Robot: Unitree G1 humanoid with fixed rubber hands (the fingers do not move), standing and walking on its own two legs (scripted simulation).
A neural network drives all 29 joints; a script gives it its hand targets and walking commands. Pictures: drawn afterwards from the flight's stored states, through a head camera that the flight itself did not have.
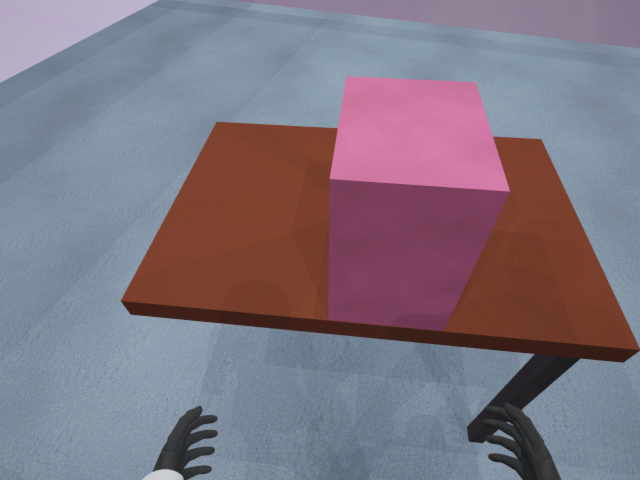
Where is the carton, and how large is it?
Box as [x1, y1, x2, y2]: [328, 76, 509, 330]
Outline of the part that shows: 346,76 330,174 328,319 443,330 509,192 475,82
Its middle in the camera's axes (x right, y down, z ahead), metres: +0.12 -0.05 +0.59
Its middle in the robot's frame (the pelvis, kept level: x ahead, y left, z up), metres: +0.49 -0.07 +0.06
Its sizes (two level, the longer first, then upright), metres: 0.239 0.188 0.299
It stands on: a table, 0.68 m high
